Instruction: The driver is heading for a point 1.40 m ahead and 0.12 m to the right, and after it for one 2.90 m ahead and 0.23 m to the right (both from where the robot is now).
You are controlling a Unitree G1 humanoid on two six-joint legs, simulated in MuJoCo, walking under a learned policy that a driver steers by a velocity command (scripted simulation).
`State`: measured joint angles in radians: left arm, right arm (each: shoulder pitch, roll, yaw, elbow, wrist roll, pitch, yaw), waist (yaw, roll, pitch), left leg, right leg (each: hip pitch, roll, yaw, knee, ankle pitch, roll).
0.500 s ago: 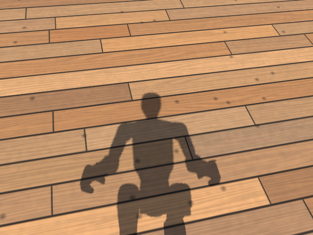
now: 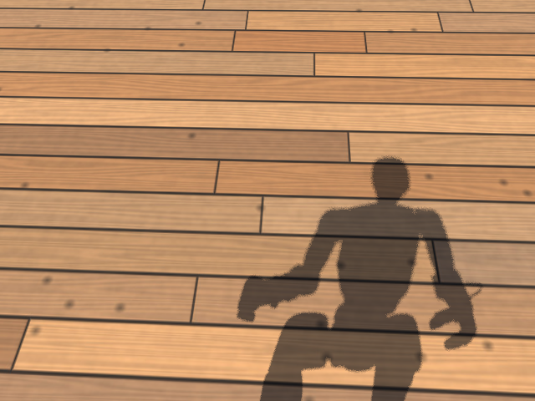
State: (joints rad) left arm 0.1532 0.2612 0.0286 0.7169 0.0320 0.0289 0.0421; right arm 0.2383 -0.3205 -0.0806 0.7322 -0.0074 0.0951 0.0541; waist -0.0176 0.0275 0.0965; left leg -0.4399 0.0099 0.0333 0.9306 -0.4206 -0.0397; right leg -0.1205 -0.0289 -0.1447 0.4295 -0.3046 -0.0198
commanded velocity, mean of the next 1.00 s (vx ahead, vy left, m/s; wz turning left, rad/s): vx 0.36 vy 0.00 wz -0.26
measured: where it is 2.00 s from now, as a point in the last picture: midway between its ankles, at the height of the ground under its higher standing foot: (380, 209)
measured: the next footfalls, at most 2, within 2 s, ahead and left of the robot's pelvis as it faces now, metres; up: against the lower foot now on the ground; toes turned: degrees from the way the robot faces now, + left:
left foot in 0.12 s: +0.04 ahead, +0.12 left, +0.00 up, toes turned +10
right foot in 0.94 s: +0.27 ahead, -0.23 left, +0.00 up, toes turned -24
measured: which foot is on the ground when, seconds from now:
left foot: up 0.00-0.10, down 0.12-0.94, up 0.96-1.00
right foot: down 0.00-0.12, up 0.14-0.92, down 0.94-1.00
